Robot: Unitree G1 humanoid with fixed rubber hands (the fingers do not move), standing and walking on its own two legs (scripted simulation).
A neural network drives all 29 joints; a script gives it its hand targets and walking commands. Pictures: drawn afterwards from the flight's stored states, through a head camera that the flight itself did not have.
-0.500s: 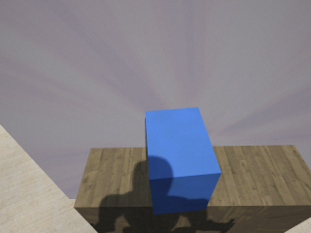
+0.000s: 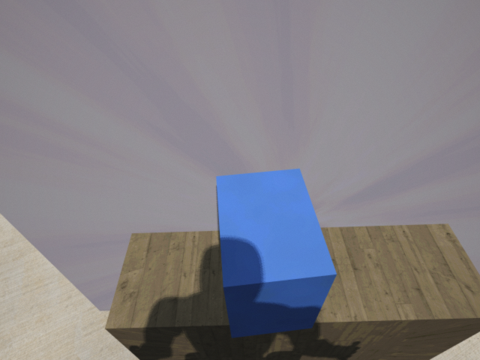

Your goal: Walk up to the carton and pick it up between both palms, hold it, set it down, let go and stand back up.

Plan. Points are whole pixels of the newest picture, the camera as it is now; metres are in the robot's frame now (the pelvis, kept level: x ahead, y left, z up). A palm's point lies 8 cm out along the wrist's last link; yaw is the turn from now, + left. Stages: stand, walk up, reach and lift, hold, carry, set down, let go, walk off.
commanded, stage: stand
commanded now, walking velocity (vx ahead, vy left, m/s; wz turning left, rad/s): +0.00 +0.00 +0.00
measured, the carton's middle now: (265, 254) +0.36 -0.02 -0.08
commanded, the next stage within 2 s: none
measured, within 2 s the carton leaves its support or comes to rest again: neither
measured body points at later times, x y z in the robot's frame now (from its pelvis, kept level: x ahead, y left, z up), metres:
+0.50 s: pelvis +0.02 +0.01 +0.00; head +0.02 +0.01 +0.45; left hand +0.08 +0.31 -0.13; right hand +0.09 -0.29 -0.12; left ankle +0.04 +0.13 -0.74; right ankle +0.01 -0.15 -0.74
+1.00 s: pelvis +0.02 +0.01 +0.00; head +0.03 +0.01 +0.45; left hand +0.09 +0.31 -0.13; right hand +0.10 -0.29 -0.12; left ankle +0.04 +0.13 -0.74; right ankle +0.01 -0.15 -0.74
